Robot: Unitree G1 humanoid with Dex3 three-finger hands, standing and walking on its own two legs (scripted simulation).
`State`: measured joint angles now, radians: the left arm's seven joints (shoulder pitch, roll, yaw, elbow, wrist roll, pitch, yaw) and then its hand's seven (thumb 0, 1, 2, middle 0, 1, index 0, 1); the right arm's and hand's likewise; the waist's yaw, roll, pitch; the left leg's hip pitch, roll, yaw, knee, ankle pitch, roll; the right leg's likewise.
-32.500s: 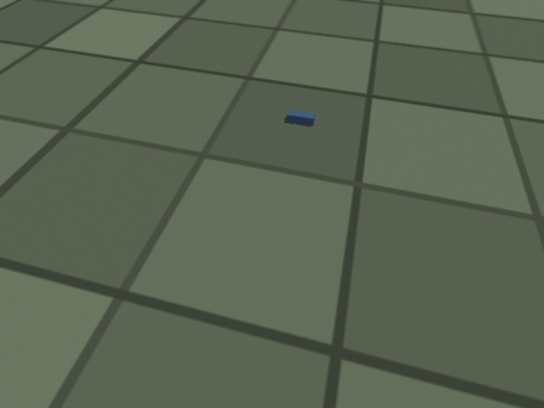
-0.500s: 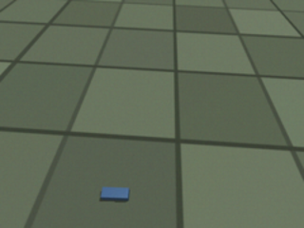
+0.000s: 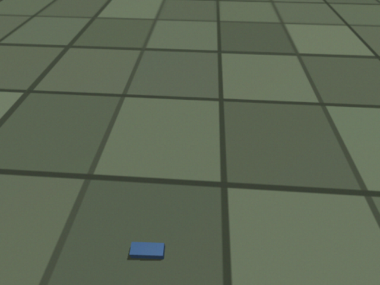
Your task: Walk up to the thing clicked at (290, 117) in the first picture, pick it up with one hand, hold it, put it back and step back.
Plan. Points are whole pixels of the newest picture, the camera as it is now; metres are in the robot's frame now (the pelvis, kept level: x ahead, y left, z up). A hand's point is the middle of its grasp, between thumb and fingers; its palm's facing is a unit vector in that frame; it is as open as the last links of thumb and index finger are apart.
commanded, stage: stand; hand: left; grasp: from above
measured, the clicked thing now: (147, 250) +0.43 +0.22 -0.75
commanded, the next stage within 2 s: step back in 1.62 s
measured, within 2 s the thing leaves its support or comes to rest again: neither
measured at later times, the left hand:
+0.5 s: hand out of the picture +0.07 +0.23 -0.16, palm faces +0.02 -0.94 -0.33, open 7.3 cm
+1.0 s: hand out of the picture +0.09 +0.23 -0.16, palm faces +0.01 -0.94 -0.33, open 7.3 cm
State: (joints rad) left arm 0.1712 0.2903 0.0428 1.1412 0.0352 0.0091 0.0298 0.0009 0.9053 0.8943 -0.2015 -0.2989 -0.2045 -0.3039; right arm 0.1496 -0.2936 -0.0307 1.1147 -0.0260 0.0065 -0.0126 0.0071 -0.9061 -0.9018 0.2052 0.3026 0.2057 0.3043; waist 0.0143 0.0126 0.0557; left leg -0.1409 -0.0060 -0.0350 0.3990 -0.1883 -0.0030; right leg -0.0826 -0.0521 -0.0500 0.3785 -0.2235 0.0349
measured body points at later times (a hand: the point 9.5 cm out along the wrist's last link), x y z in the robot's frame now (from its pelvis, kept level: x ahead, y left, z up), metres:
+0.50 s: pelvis +0.01 -0.01 +0.00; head +0.01 -0.01 +0.45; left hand +0.07 +0.28 -0.14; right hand +0.07 -0.30 -0.14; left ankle +0.02 +0.12 -0.74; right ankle -0.01 -0.14 -0.74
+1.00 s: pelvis +0.01 -0.02 +0.00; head +0.02 -0.02 +0.45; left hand +0.08 +0.28 -0.13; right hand +0.09 -0.31 -0.14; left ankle +0.02 +0.12 -0.74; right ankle -0.01 -0.14 -0.74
